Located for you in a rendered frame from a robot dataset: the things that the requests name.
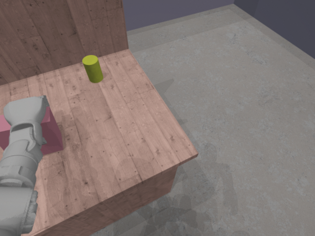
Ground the sponge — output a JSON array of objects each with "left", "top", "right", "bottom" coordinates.
[{"left": 0, "top": 106, "right": 63, "bottom": 155}]

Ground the robot left hand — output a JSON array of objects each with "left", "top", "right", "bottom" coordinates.
[{"left": 3, "top": 95, "right": 50, "bottom": 145}]

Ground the left robot upper arm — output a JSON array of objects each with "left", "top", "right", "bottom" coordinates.
[{"left": 0, "top": 187, "right": 38, "bottom": 236}]

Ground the left robot forearm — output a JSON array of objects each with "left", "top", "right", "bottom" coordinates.
[{"left": 0, "top": 120, "right": 43, "bottom": 190}]

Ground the table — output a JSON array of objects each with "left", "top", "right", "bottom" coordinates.
[{"left": 0, "top": 0, "right": 199, "bottom": 236}]

